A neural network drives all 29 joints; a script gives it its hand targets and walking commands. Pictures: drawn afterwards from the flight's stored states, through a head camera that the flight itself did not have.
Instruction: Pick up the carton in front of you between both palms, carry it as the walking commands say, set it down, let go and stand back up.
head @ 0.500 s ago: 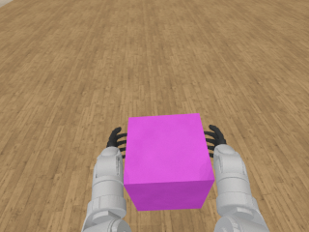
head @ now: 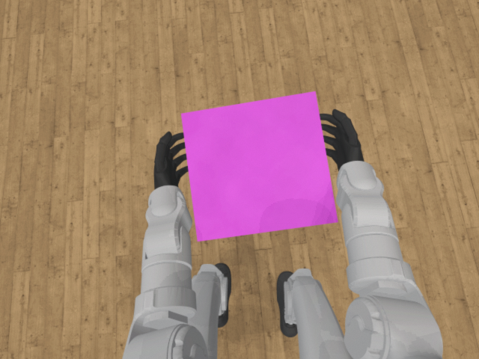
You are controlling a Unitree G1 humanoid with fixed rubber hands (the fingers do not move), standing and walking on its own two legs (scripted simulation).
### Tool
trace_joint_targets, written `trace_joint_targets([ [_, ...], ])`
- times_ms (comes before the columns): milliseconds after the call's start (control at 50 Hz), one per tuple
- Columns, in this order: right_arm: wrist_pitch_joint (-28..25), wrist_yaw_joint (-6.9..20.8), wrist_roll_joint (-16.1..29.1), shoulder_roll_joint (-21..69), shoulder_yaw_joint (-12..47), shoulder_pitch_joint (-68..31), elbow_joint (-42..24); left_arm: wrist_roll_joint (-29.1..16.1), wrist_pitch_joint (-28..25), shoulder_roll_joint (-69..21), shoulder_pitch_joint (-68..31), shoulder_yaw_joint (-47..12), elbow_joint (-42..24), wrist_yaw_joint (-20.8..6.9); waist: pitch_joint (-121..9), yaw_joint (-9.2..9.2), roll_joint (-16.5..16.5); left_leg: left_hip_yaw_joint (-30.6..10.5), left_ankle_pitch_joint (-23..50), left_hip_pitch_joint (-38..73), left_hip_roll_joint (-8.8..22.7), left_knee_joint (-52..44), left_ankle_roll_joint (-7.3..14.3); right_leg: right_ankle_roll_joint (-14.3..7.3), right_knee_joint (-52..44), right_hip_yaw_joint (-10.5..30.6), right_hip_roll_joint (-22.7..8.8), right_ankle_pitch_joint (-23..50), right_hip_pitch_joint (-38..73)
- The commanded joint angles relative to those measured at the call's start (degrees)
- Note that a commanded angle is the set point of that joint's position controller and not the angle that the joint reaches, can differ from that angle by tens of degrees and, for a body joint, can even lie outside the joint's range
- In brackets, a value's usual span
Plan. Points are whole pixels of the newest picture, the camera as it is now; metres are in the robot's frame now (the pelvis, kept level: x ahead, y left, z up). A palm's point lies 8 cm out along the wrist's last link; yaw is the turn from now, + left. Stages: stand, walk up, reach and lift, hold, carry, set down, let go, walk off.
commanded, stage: set down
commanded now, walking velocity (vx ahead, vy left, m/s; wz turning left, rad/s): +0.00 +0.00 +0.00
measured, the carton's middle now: (257, 174) +0.42 +0.01 -0.16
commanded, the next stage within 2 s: none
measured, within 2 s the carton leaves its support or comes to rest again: rests again in 1.78 s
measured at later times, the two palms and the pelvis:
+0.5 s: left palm (187, 179) +0.42 +0.16 -0.21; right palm (323, 159) +0.47 -0.13 -0.22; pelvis -0.01 -0.01 -0.13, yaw +0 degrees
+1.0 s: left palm (193, 188) +0.44 +0.17 -0.37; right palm (299, 160) +0.52 -0.11 -0.37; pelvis -0.04 -0.01 -0.24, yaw +1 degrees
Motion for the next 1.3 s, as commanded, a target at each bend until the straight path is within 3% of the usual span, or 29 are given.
trace_joint_targets([
  [0, 1.33, 12.51, 4.94, 52.48, 31.63, -25.16, 3.33, -5.21, 0.58, -48.23, -33.64, -36.17, 2.03, -12.91, -58.54, 1.01, -1.78, -0.32, 16.78, 27.02, -9.0, 2.51, -2.0, 0.67, -1.75, 1.03, 7.78, 16.48, 17.09],
  [80, 4.75, 13.82, 3.45, 53.98, 28.45, -25.81, 7.75, -3.99, 4.11, -48.44, -35.02, -32.5, 5.02, -15.45, -52.92, 1.41, -2.31, 0.82, 10.34, 17.02, -9.31, 5.56, -1.52, 0.61, 0.58, 0.96, 7.63, 10.5, 9.22],
  [180, 5.46, 13.33, 3.24, 53.34, 26.1, -28.83, 10.69, -3.88, 4.93, -46.83, -38.03, -29.18, 7.67, -16.3, -54.05, 1.82, -2.91, 1.34, 10.18, 7.96, -9.54, 10.66, -1.47, 0.74, 5.48, 0.92, 7.82, 11.28, 3.31],
  [320, 4.44, 10.47, 3.67, 50.72, 25.21, -33.13, 12.28, -5.96, 4.12, -44.79, -43.96, -28.36, 8.49, -15.4, -60.59, 1.23, -2.12, 2.33, 9.0, -3.44, -9.89, 17.59, -2.64, 0.92, 12.88, 0.89, 8.27, 13.06, 1.16],
  [440, 4.3, 9.51, 6.6, 49.67, 28.16, -39.81, 11.9, -6.39, 3.9, -42.81, -47.09, -26.07, 9.19, -13.42, -64.04, 4.08, -5.12, 2.97, 8.04, -7.02, -9.97, 23.03, -2.69, 1.56, 18.41, 0.01, 8.67, 10.53, -4.46],
  [540, 4.44, 8.85, 7.31, 47.56, 28.08, -44.14, 13.33, -7.24, 3.85, -41.03, -51.71, -24.92, 8.58, -12.59, -65.22, 4.57, -6.88, 3.62, 6.57, -10.77, -9.81, 27.31, -2.76, 1.72, 22.47, -0.62, 8.69, 8.7, -7.77],
  [700, 4.57, 8.24, 6.74, 42.79, 24.76, -49.89, 18.34, -8.01, 3.74, -37.78, -60.25, -22.83, 8.55, -11.63, -63.35, 4.04, -5.32, 4.5, 3.54, -14.93, -9.33, 33.14, -3.37, 0.95, 28.39, -1.31, 8.62, 3.88, -15.15],
  [820, 4.38, 8.84, 7.25, 39.77, 23.6, -53.76, 21.35, -8.09, 3.34, -35.07, -64.65, -20.96, 8.97, -11.0, -61.9, 4.93, -4.72, 5.02, 2.96, -17.2, -8.89, 37.38, -3.53, 0.45, 33.22, -1.64, 8.41, 2.13, -20.0],
  [1040, 2.88, 8.56, 11.8, 34.79, 28.01, -60.91, 23.14, -11.97, 1.29, -30.32, -71.0, -21.72, 8.95, -10.28, -61.06, 7.22, -7.01, 5.62, 5.97, -19.76, -7.58, 45.7, -3.87, 0.31, 42.18, -1.7, 7.1, 4.61, -22.15],
  [1140, 1.05, 8.2, 12.18, 31.65, 29.28, -63.75, 21.96, -12.89, 1.82, -34.33, -64.15, -17.04, 18.5, -11.46, -55.25, 6.08, -9.79, 5.1, 7.59, -24.24, -7.79, 48.87, -3.62, 0.03, 44.7, -1.87, 6.45, 6.48, -23.71],
  [1280, -0.24, 7.24, 13.75, 32.94, 31.48, -64.16, 18.82, -15.51, 1.8, -36.07, -62.84, -17.64, 19.3, -13.32, -56.59, 5.15, -12.06, 5.46, 10.97, -29.31, -7.87, 51.83, -3.72, -0.28, 47.0, -1.49, 6.15, 13.89, -18.7],
])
